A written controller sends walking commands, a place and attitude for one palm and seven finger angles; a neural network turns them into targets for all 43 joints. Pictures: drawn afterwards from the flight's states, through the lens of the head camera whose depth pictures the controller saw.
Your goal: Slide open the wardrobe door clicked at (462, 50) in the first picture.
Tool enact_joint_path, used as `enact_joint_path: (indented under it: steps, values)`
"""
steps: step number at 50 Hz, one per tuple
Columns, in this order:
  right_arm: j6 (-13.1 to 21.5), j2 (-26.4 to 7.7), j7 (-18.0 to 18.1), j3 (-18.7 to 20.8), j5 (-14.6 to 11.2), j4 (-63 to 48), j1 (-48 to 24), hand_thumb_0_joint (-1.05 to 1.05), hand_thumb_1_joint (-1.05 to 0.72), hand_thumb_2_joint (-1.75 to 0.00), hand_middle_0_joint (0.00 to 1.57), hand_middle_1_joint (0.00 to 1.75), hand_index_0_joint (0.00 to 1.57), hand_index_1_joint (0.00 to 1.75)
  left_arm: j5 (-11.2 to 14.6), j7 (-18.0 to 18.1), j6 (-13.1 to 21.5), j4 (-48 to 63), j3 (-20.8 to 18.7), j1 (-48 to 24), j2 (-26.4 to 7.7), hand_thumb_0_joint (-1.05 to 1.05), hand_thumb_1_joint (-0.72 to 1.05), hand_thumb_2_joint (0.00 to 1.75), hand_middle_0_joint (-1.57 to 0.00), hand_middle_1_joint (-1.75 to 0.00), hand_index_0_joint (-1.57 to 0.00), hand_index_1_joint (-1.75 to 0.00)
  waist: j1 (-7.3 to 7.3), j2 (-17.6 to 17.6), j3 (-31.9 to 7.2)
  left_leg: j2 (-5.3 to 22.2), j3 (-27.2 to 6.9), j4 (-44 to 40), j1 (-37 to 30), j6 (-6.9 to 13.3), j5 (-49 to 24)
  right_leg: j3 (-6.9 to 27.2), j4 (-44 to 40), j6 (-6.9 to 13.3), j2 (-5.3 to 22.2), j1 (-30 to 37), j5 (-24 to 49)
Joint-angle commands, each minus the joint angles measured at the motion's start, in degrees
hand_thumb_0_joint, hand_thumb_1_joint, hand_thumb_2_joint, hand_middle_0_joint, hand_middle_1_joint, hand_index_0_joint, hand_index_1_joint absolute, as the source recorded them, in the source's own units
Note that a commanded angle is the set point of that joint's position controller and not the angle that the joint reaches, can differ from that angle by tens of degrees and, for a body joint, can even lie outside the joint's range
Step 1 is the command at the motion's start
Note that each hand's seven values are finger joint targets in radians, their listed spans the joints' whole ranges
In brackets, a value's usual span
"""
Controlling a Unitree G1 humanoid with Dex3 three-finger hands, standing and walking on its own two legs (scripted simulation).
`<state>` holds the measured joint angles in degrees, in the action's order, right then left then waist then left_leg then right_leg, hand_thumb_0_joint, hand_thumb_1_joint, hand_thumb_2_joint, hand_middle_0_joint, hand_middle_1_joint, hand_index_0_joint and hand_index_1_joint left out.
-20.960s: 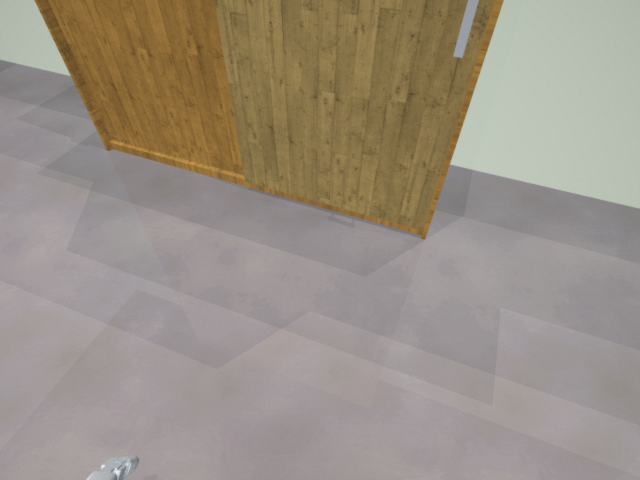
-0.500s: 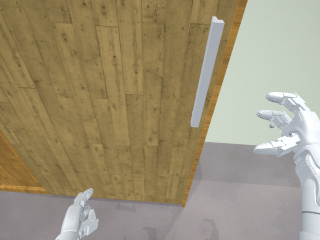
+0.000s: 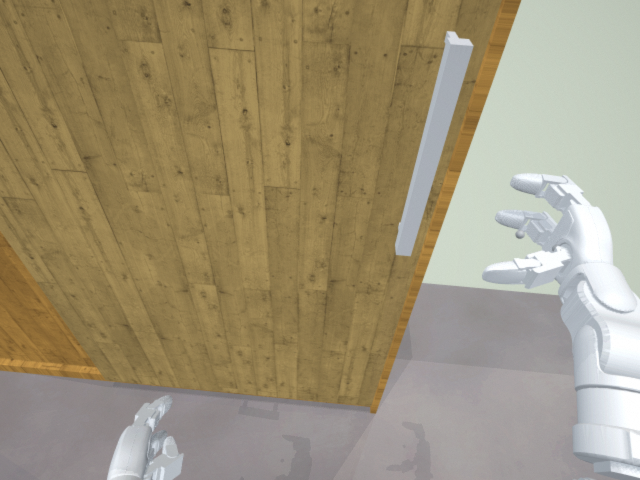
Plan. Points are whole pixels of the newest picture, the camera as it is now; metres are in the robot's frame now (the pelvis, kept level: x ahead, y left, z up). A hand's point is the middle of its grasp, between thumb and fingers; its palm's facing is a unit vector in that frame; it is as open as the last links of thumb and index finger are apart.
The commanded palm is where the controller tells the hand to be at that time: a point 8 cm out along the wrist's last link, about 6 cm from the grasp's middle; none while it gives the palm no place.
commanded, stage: move the hooked fingers beside the handle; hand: right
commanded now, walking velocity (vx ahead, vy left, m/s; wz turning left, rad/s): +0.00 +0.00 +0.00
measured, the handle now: (423, 159) +0.51 -0.12 +0.18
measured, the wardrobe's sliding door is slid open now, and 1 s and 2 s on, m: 0.00 0.00 0.00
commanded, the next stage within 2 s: none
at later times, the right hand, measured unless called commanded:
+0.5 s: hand (484, 197) +0.42 -0.18 +0.19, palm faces +0.08 +1.00 +0.00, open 14.0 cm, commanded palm +0.40 -0.24 +0.18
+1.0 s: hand (481, 201) +0.43 -0.19 +0.17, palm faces +0.12 +0.99 +0.02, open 14.0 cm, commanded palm +0.41 -0.23 +0.18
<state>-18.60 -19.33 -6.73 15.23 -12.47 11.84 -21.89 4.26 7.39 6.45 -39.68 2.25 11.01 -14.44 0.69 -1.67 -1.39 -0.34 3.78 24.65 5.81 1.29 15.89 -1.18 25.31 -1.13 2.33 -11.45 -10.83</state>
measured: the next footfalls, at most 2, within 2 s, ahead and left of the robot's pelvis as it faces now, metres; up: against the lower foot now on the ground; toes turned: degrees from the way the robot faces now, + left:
none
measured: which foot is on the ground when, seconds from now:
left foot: down 0.00-1.00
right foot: down 0.00-1.00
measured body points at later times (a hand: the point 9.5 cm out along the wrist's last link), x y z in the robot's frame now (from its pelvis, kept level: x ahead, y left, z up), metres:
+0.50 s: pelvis +0.01 +0.00 +0.00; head +0.00 +0.01 +0.45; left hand +0.11 +0.27 -0.11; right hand +0.41 -0.24 +0.19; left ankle -0.02 +0.10 -0.74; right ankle +0.03 -0.13 -0.74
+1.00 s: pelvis +0.02 -0.01 +0.00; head +0.01 -0.01 +0.45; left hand +0.12 +0.25 -0.11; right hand +0.42 -0.24 +0.17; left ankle -0.02 +0.10 -0.74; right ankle +0.03 -0.13 -0.74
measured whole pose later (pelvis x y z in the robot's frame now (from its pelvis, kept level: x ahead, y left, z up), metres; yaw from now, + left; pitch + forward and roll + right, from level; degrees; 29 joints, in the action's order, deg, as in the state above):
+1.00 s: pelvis +0.02 -0.01 +0.00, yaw +2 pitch +1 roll +0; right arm -10.4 -17.3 -2.2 15.8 -9.3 29.6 -33.2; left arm 3.7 5.5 3.8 -40.6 0.0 16.4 -13.5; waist -2.0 -1.2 -3.0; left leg -0.1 1.7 25.0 9.4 0.4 16.4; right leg -3.1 26.8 -0.2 2.3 -14.8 -12.8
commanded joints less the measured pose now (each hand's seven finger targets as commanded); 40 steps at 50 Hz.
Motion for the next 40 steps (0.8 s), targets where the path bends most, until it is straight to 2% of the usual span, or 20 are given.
enact_joint_path:
  steps: [1,6,7,8,9,11,12,14,16,17,19,21,25,27,28,30,32,34,38,40]
  values:
    - [6.57,-11.11,-0.26,2.59,-0.95,-12.37,-27.66,0.0,0.5,-0.3,0.3,1.2,0.3,1.2,0.18,0.76,2.88,8.36,-2.44,-7.39,-6.92,0.0,0.9,0.9,-0.2,-0.3,-0.2,-0.3,-1.04,0.44,-13.17,-0.77,-1.52,-3.73,4.32,-0.84,-16.05,0.07,-0.98,2.56,-2.35,10.91,10.7]
    - [4.88,-10.44,0.94,1.61,-0.22,-2.88,-29.36,0.0,0.5,-0.3,0.3,1.2,0.3,1.2,0.29,0.68,2.13,7.08,-2.49,-6.32,-7.36,0.0,0.9,0.9,-0.2,-0.3,-0.2,-0.3,-1.35,3.41,-9.83,-0.48,-1.96,-4.96,6.69,-1.43,-10.95,-0.15,-1.41,2.56,-2.42,7.48,5.97]
    - [4.76,-12.71,1.4,3.5,0.06,-0.19,-29.06,0.0,0.5,-0.3,0.3,1.2,0.3,1.2,0.17,0.62,1.89,6.51,-2.67,-5.65,-7.88,0.0,0.9,0.9,-0.2,-0.3,-0.2,-0.3,-1.21,5.1,-9.25,-0.43,-2.12,-5.1,6.54,-1.57,-10.39,-0.19,-1.22,2.6,-2.27,6.34,5.47]
    - [4.72,-12.13,1.44,2.48,0.2,-0.09,-30.92,0.0,0.5,-0.3,0.3,1.2,0.3,1.2,0.2,0.59,1.76,6.82,-2.52,-5.98,-7.68,0.0,0.9,0.9,-0.2,-0.3,-0.2,-0.3,-1.2,3.49,-9.37,0.0,-2.64,-5.19,6.62,-1.63,-10.12,-0.31,-1.37,2.66,-2.44,5.88,5.05]
    - [4.96,-14.63,1.82,4.29,0.59,1.82,-32.79,0.0,0.5,-0.3,0.3,1.2,0.3,1.2,0.09,0.68,1.56,6.41,-2.57,-5.4,-7.9,0.0,0.9,0.9,-0.2,-0.3,-0.2,-0.3,-1.46,3.89,-9.22,0.06,-2.75,-5.24,6.74,-1.6,-9.71,-0.27,-1.27,2.6,-2.33,5.47,4.75]
    - [6.55,-15.04,2.15,4.37,1.22,0.7,-35.94,0.0,0.5,-0.3,0.3,1.2,0.3,1.2,-0.13,0.5,1.46,6.82,-2.78,-4.88,-7.66,0.0,0.9,0.9,-0.2,-0.3,-0.2,-0.3,-1.38,1.36,-12.08,0.07,-2.94,-4.44,5.45,-1.35,-12.08,-0.42,-1.0,2.57,-2.44,6.36,6.64]
    - [7.74,-15.02,2.29,4.57,1.23,0.12,-35.45,0.0,0.5,-0.3,0.3,1.2,0.3,1.2,-0.33,0.31,1.58,6.96,-3.03,-4.5,-7.77,0.0,0.9,0.9,-0.2,-0.3,-0.2,-0.3,-1.2,2.36,-13.71,0.04,-3.02,-4.02,4.5,-1.52,-14.29,-0.41,-0.65,2.76,-2.29,6.92,8.1]
    - [10.19,-17.03,2.28,6.22,1.29,-2.16,-37.33,0.0,0.5,-0.3,0.3,1.2,0.3,1.2,-0.45,0.23,1.76,7.29,-3.26,-3.96,-7.6,0.0,0.9,0.9,-0.2,-0.3,-0.2,-0.3,-1.05,0.4,-17.36,0.22,-3.23,-2.78,1.96,-1.42,-19.2,-0.61,-0.23,2.76,-2.41,7.89,10.92]
    - [11.83,-15.32,1.72,4.57,1.23,-1.25,-38.24,0.0,0.5,-0.3,0.3,1.2,0.3,1.2,-0.2,0.17,1.86,7.02,-3.42,-3.35,-7.28,0.0,0.9,0.9,-0.2,-0.3,-0.2,-0.3,-1.77,-0.46,-17.3,-0.14,-3.11,-2.56,2.67,-1.46,-19.82,-0.92,0.22,2.73,-2.49,8.27,10.96]
    - [12.3,-13.86,1.39,3.14,1.17,0.58,-37.89,0.0,0.5,-0.3,0.3,1.2,0.3,1.2,-0.31,0.0,1.91,6.6,-3.58,-2.33,-7.58,0.0,0.9,0.9,-0.2,-0.3,-0.2,-0.3,-2.32,1.69,-16.8,-0.38,-2.81,-2.6,3.0,-1.58,-19.63,-0.81,0.32,2.87,-2.28,7.9,10.89]
    - [11.99,-14.31,0.67,3.33,0.98,3.6,-37.97,0.0,0.5,-0.3,0.3,1.2,0.3,1.2,0.01,0.02,1.86,6.06,-3.83,-1.8,-7.87,0.0,0.9,0.9,-0.2,-0.3,-0.2,-0.3,-2.62,1.74,-15.12,-0.32,-2.93,-2.88,4.38,-1.7,-19.16,-0.85,0.38,2.9,-2.25,7.09,9.82]
    - [10.6,-10.74,0.09,0.22,0.9,6.25,-38.76,0.0,0.5,-0.3,0.3,1.2,0.3,1.2,0.25,-0.01,1.72,5.85,-3.95,-1.21,-7.81,0.0,0.9,0.9,-0.2,-0.3,-0.2,-0.3,-3.29,1.67,-14.1,-0.54,-2.54,-3.13,6.13,-1.61,-18.25,-0.69,0.43,2.87,-2.31,7.06,9.49]
    - [8.53,-12.8,0.85,2.39,0.94,12.12,-40.82,0.0,0.5,-0.3,0.3,1.2,0.3,1.2,0.15,-0.08,1.18,5.05,-4.17,0.29,-8.44,0.0,0.9,0.9,-0.2,-0.3,-0.2,-0.3,-3.25,3.77,-12.7,-0.37,-2.52,-3.24,7.27,-1.7,-16.73,-0.37,0.51,2.87,-2.3,4.71,8.26]
    - [10.02,-14.74,2.08,4.14,1.73,9.72,-42.84,0.0,0.5,-0.3,0.3,1.2,0.3,1.2,-0.29,-0.36,1.08,5.29,-4.46,1.0,-8.52,0.0,0.9,0.9,-0.2,-0.3,-0.2,-0.3,-2.71,2.96,-15.67,-0.52,-2.48,-2.39,5.47,-1.35,-18.63,-0.26,0.9,2.95,-2.25,5.7,10.8]
    - [10.95,-13.23,2.51,2.86,2.03,7.72,-43.96,0.0,0.5,-0.3,0.3,1.2,0.3,1.2,-0.23,-0.51,1.23,5.8,-4.54,0.7,-8.05,0.0,0.9,0.9,-0.2,-0.3,-0.2,-0.3,-2.64,0.94,-17.32,-0.5,-2.51,-1.99,5.18,-1.14,-19.53,-0.32,1.01,2.95,-2.34,6.62,11.98]
    - [13.21,-13.31,3.5,2.67,2.73,6.49,-46.6,0.0,0.5,-0.3,0.3,1.2,0.3,1.2,-0.51,-0.67,1.34,5.55,-4.61,1.55,-7.79,0.0,0.9,0.9,-0.2,-0.3,-0.2,-0.3,-3.14,-0.32,-18.81,-0.8,-2.54,-1.5,5.09,-0.91,-20.17,-0.31,1.41,2.82,-2.18,7.64,13.19]
    - [15.23,-12.59,4.32,1.93,3.13,6.39,-47.91,0.0,0.5,-0.3,0.3,1.2,0.3,1.2,-0.73,-0.92,1.52,5.01,-4.82,2.5,-7.88,0.0,0.9,0.9,-0.2,-0.3,-0.2,-0.3,-3.79,0.36,-19.4,-1.23,-2.25,-1.22,5.35,-0.81,-20.41,-0.11,1.91,2.92,-1.79,8.61,14.39]
    - [15.79,-13.56,4.37,3.5,3.25,6.53,-45.58,0.0,0.5,-0.3,0.3,1.2,0.3,1.2,-0.69,-1.11,1.52,5.3,-5.08,2.33,-7.87,0.0,0.9,0.9,-0.2,-0.3,-0.2,-0.3,-2.68,-0.83,-21.08,-1.27,-2.35,-0.94,4.34,-0.55,-21.44,-0.23,1.72,2.83,-1.8,9.31,15.41]
    - [12.73,-13.13,3.68,4.42,3.12,12.3,-38.26,0.0,0.5,-0.3,0.3,1.2,0.3,1.2,-0.4,-1.14,0.42,5.68,-4.95,2.26,-8.18,0.0,0.9,0.9,-0.2,-0.3,-0.2,-0.3,-1.58,1.82,-18.08,-1.21,-1.68,-1.14,3.56,-0.6,-22.22,-0.6,0.98,2.73,-1.69,6.95,15.48]
    - [11.05,-10.54,3.49,2.31,3.21,11.94,-38.21,0.0,0.5,-0.3,0.3,1.2,0.3,1.2,-0.26,-1.22,-0.05,6.28,-4.78,2.02,-7.91,0.0,0.9,0.9,-0.2,-0.3,-0.2,-0.3,-1.79,0.95,-16.71,-1.28,-1.39,-1.36,4.08,-0.49,-21.82,-0.61,0.74,2.55,-1.73,6.77,15.51]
